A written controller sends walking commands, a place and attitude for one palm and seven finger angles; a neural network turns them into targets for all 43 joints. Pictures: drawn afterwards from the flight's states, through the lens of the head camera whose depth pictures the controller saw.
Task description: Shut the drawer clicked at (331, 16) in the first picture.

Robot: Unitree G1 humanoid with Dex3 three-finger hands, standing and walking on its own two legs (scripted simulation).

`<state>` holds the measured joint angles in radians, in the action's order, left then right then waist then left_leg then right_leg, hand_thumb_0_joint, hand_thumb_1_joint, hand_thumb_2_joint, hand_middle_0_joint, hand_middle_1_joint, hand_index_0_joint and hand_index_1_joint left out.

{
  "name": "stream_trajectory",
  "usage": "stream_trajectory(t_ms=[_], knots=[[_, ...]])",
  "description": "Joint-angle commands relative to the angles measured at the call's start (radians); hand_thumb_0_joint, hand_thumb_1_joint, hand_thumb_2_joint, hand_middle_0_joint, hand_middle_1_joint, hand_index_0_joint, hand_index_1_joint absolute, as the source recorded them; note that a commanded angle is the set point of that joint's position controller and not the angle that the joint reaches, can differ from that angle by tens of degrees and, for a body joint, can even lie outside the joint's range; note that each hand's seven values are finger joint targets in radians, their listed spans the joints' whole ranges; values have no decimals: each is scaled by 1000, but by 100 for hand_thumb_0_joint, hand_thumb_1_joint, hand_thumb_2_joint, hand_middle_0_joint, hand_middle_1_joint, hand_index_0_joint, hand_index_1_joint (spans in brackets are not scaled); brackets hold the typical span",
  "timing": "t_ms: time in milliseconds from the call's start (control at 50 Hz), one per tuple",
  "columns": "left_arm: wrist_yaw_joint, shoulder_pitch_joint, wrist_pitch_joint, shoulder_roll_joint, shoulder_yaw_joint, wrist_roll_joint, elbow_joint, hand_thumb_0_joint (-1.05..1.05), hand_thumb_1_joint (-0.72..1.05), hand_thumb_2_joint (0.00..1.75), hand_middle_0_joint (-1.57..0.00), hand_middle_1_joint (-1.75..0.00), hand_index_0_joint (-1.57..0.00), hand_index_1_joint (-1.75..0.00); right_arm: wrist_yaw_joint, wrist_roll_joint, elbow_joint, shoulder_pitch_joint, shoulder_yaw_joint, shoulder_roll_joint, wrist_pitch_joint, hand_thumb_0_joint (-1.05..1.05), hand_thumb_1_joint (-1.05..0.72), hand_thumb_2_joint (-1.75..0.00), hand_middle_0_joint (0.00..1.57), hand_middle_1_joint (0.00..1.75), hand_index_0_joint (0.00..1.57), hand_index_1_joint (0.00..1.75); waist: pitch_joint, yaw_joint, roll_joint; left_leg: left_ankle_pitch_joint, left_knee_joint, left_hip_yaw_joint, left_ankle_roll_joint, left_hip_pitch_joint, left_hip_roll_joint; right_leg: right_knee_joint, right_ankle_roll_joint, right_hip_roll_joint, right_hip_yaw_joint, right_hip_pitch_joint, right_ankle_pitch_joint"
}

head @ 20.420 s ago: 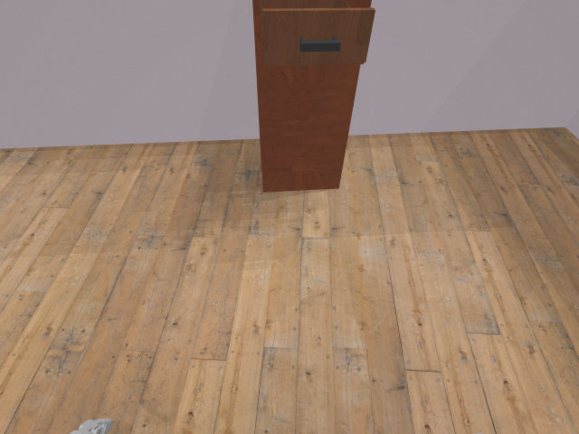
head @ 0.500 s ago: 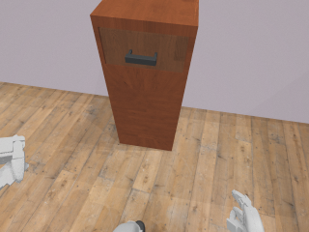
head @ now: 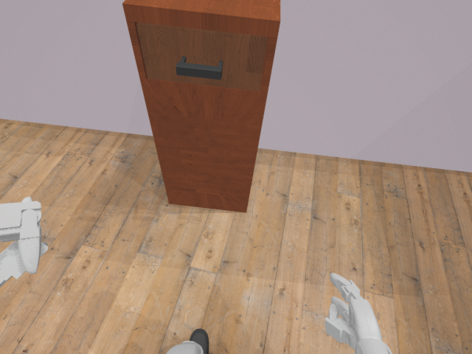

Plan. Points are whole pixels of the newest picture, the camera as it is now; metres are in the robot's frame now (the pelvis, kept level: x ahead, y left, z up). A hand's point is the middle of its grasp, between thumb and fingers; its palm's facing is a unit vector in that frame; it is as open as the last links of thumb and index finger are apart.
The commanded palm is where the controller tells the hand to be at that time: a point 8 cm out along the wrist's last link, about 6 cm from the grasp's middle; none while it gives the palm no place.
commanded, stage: stop stepping back and stand still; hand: left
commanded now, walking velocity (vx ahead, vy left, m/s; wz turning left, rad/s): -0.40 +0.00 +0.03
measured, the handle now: (200, 66) +0.79 +0.17 +0.03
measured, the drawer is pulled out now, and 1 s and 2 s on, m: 0.00 0.00 0.00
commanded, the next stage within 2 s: let the arm hang, fingers relaxed in 1.04 s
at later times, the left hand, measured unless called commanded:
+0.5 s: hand out of the picture +0.12 +0.25 +0.17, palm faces +0.40 -0.84 -0.38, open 3.3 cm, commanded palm +0.07 +0.29 +0.19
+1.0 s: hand out of the picture +0.10 +0.27 +0.17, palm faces +0.37 -0.82 -0.44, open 3.3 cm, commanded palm +0.04 +0.31 +0.19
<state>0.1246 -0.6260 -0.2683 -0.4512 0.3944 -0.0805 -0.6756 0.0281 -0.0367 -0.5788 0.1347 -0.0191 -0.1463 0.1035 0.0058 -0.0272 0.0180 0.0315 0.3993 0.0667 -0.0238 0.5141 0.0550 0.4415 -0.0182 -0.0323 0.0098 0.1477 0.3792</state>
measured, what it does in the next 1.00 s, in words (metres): steps on the spot: left foot, then left foot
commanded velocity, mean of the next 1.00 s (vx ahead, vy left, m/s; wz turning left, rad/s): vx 0.07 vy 0.00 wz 0.00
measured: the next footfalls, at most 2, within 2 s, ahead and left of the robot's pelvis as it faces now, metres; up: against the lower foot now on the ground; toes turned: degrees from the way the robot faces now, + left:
left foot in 0.14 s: +0.11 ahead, +0.10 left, +0.00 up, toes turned +0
left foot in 0.76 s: +0.00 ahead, +0.14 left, +0.00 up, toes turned +3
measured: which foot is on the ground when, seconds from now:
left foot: down 0.00-0.04, up 0.06-0.12, down 0.14-0.60, up 0.62-0.74, down 0.76-1.00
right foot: down 0.00-1.00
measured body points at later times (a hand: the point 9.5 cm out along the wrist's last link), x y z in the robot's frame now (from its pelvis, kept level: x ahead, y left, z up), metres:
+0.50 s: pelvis -0.06 +0.01 +0.00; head -0.08 +0.03 +0.44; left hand +0.10 +0.30 +0.19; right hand +0.08 -0.24 -0.08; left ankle +0.07 +0.10 -0.73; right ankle -0.10 -0.12 -0.73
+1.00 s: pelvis -0.08 +0.02 +0.01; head -0.06 +0.03 +0.46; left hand +0.08 +0.31 +0.19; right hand +0.11 -0.19 -0.07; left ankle -0.04 +0.14 -0.73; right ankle -0.10 -0.09 -0.73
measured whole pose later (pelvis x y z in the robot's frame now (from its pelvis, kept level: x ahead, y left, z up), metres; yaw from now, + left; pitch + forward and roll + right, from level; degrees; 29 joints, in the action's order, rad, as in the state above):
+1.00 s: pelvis -0.08 +0.02 +0.01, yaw +2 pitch +0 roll -1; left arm 0.14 -0.63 -0.20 -0.39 0.34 -0.04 -0.58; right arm 0.06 0.00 -0.60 0.18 -0.02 -0.19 0.12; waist -0.03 0.00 0.01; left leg -0.18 0.48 0.01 -0.01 0.30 0.01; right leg 0.46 0.00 -0.01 0.02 0.17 0.29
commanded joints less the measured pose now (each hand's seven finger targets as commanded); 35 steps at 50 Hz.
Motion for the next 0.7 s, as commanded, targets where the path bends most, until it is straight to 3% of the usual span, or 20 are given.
stream_trajectory(t_ms=[0,20,40,80,120,160,200,260,320,360,420,460,480,520,540,560,580,600,620,680], knots=[[16,30,-71,-183,148,-20,-149,0,90,90,-140,-160,-140,-160,33,16,121,-48,52,-142,-4,0,-90,-90,20,30,20,30,174,35,24,-209,158,-22,63,-400,14,-171,-62,216,-110,256,-322],[12,8,-57,-141,101,-20,-114,0,90,90,-140,-160,-140,-160,38,40,126,-42,71,-158,-1,0,-90,-90,20,30,20,30,169,41,152,-234,249,-31,56,-383,-34,-156,-43,221,-102,275,-366],[16,-15,-46,-161,130,-12,-101,0,90,90,-140,-160,-140,-160,44,44,134,-66,72,-159,-5,0,-90,-90,20,30,20,30,159,32,164,-244,303,-36,46,-343,-35,-123,-39,233,-101,271,-484],[23,-90,-15,-138,129,-10,-73,0,90,90,-140,-160,-140,-160,58,41,141,-58,53,-138,-20,0,-90,-90,20,30,20,30,146,41,75,-158,230,-61,33,-286,-25,-43,-42,221,-79,177,-574],[25,-66,-3,-132,109,-6,-79,0,90,90,-140,-160,-140,-160,68,45,145,-45,50,-171,-17,0,-90,-90,20,30,20,30,97,40,-36,40,70,-102,8,-334,14,-35,12,116,-28,170,-375],[29,-61,-10,-148,113,-1,-59,0,90,90,-140,-160,-140,-160,76,44,147,-47,58,-194,8,0,-90,-90,20,30,20,30,71,36,-94,-79,13,-165,-13,-346,46,-73,22,68,-14,185,-168],[28,-74,-13,-126,96,0,-73,0,90,90,-140,-160,-140,-160,73,37,151,-31,51,-188,13,0,-90,-90,20,30,20,30,32,37,-145,-355,-86,-196,-1,-252,38,-102,2,46,1,144,53],[34,-36,-16,-128,87,13,-110,0,90,90,-140,-160,-140,-160,75,36,146,-22,67,-197,27,0,-90,-90,20,30,20,30,-6,43,-78,-428,7,-130,31,-272,-21,-185,-35,76,-32,236,252],[49,4,-11,-97,58,24,-113,0,90,90,-140,-160,-140,-160,78,29,108,12,72,-193,39,0,-90,-90,20,30,20,30,1,55,-6,-308,220,-105,36,-408,-43,-218,-79,163,-88,395,246],[56,59,-1,-100,58,28,-110,0,90,90,-140,-160,-140,-160,84,29,92,14,74,-198,49,0,-90,-90,20,30,20,30,-11,60,-12,-332,192,-122,35,-422,-30,-173,-64,140,-55,402,236],[56,97,2,-84,52,33,-92,0,90,90,-140,-160,-140,-160,91,28,87,0,63,-196,58,0,-90,-90,20,30,20,30,-60,59,-168,-537,-30,-253,27,-328,34,-33,-22,39,12,329,230],[55,109,4,-101,73,38,-104,0,90,90,-140,-160,-140,-160,93,25,104,-21,54,-196,65,0,-90,-90,20,30,20,30,-63,39,-312,-855,-361,-412,44,-105,99,171,-2,-68,64,109,198],[54,89,6,-92,74,38,-94,0,90,90,-140,-160,-140,-160,88,22,107,-17,51,-182,62,0,-90,-90,20,30,20,30,-39,27,-327,-871,-402,-413,53,-36,116,240,-9,-87,70,12,166],[40,24,14,-86,67,31,-80,0,90,90,-140,-160,-140,-160,70,18,111,-9,50,-161,56,0,-90,-90,20,30,20,30,5,15,-260,-734,-339,-297,63,12,85,131,-24,-79,81,-103,136],[33,-10,16,-86,64,32,-93,0,90,90,-140,-160,-140,-160,61,20,116,-7,53,-157,50,0,-90,-90,20,30,20,30,37,13,-192,-650,-236,-208,63,-5,34,11,-37,-52,57,-131,132],[30,-53,15,-110,87,33,-99,0,90,90,-140,-160,-140,-160,56,21,118,2,58,-148,41,0,-90,-90,20,30,20,30,69,17,-53,-497,17,-96,60,-121,-49,-148,-71,50,-64,-12,154],[25,-36,18,-97,70,27,-131,0,90,90,-140,-160,-140,-160,49,21,116,-5,67,-152,24,0,-90,-90,20,30,20,30,54,28,106,-364,381,-61,61,-240,-97,-295,-139,238,-319,266,303],[29,8,33,-91,68,19,-159,0,90,90,-140,-160,-140,-160,44,21,108,-16,69,-159,9,0,-90,-90,20,30,20,30,-6,25,192,-324,549,-95,55,-140,-83,-334,-202,338,-421,332,347],[34,35,35,-65,57,20,-128,0,90,90,-140,-160,-140,-160,41,21,91,2,60,-148,10,0,-90,-90,20,30,20,30,-21,49,155,-306,572,-112,50,-77,-51,-290,-204,323,-340,280,218],[54,69,37,-57,44,38,-37,0,90,90,-140,-160,-140,-160,60,28,80,-14,43,-151,40,0,-90,-90,20,30,20,30,-36,49,49,-292,150,-75,19,-231,-19,-155,-94,208,-156,220,12]])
